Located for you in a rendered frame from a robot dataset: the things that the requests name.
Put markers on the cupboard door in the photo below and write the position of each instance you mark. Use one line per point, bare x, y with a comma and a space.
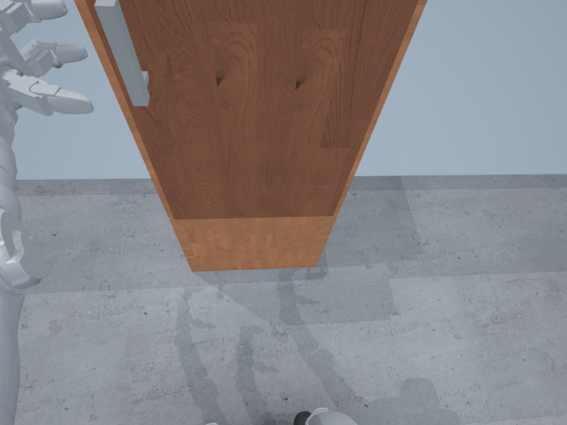
258, 108

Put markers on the right robot shin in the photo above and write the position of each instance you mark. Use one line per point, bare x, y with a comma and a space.
316, 411

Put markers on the handle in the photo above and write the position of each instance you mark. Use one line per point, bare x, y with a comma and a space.
117, 34

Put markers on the left robot forearm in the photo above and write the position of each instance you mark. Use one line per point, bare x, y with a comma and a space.
8, 169

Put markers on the robot left hand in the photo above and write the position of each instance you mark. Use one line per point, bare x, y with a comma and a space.
34, 60

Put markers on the robot left upper arm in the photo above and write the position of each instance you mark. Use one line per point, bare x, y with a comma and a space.
21, 266

